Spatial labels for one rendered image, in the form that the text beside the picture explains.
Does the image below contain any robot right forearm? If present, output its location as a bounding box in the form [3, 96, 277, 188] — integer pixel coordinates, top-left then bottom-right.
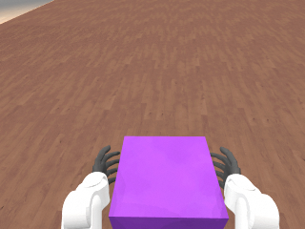
[224, 174, 280, 229]

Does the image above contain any robot right hand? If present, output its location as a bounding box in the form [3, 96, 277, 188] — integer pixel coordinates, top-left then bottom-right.
[210, 146, 241, 190]

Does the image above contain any carton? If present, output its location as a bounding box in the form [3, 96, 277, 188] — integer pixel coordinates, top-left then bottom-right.
[109, 136, 229, 229]

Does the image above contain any robot left hand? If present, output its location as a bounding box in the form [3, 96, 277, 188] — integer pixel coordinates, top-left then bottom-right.
[91, 145, 120, 185]

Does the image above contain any robot left forearm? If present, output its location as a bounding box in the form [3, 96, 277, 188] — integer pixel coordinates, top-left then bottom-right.
[61, 172, 110, 229]

